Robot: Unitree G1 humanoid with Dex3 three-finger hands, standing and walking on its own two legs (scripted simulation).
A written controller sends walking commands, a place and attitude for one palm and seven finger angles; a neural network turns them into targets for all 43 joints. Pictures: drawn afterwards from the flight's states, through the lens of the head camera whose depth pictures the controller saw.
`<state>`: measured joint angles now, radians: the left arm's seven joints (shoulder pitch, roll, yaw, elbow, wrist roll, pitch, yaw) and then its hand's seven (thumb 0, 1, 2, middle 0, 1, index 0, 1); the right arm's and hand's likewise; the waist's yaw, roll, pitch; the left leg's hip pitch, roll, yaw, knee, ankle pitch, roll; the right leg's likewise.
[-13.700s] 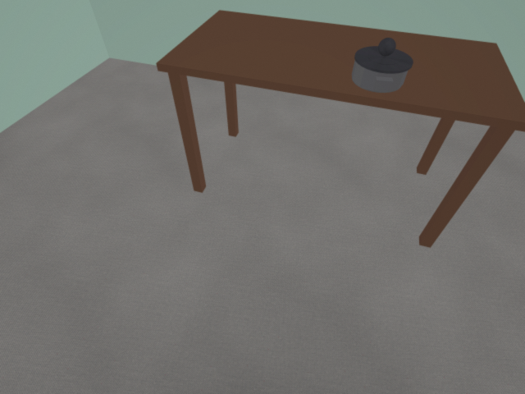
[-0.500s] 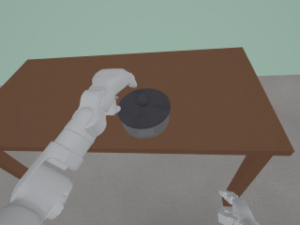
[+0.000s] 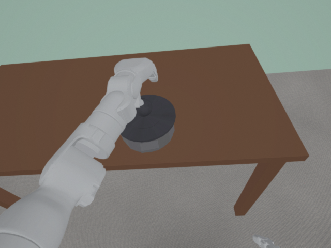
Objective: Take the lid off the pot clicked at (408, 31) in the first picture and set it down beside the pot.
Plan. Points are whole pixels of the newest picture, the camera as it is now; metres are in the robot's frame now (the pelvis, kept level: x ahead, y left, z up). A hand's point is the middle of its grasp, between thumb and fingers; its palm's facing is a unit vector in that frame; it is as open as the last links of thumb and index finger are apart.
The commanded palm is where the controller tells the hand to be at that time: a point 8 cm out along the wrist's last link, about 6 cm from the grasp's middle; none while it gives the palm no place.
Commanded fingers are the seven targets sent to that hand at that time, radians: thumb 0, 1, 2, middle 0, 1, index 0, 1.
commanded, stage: move the open hand above the knob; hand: left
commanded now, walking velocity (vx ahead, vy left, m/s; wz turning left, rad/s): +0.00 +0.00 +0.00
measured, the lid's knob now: (143, 107) +0.49 +0.06 +0.06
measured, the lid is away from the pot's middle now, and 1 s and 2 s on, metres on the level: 0.00 0.00 0.00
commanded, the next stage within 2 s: lower the open fingers around the knob in 0.64 s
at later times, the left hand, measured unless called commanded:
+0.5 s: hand (134, 92) +0.46 +0.06 +0.14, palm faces -0.21 -0.04 -0.98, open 10.4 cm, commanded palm +0.44 +0.07 +0.20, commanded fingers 0.00 -0.35 1.46 -0.81 -0.08 -0.81 -0.08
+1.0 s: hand (138, 96) +0.46 +0.05 +0.13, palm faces -0.26 -0.03 -0.96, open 10.4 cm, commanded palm +0.45 +0.06 +0.19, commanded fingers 0.00 -0.35 1.46 -0.81 -0.08 -0.81 -0.08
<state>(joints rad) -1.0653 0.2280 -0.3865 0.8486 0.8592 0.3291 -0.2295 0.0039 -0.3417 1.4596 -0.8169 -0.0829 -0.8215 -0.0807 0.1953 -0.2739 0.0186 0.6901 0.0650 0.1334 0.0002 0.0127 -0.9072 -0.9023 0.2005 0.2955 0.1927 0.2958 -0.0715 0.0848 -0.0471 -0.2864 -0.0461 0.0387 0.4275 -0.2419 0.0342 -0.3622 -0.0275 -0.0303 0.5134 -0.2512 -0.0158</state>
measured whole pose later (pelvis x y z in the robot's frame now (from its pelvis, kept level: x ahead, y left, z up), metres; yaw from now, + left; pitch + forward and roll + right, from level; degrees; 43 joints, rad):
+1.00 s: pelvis +0.00 +0.01 +0.00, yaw +0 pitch +6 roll +1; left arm -1.06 0.18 -0.40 0.91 0.86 0.34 -0.19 0.00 -0.34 1.46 -0.82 -0.08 -0.82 -0.08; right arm 0.19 -0.26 0.03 0.69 0.06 0.14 0.00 0.01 -0.91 -0.90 0.20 0.30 0.19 0.30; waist -0.06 0.08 -0.06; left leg -0.29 -0.05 0.05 0.42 -0.24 0.05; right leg -0.37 -0.03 -0.02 0.51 -0.25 0.00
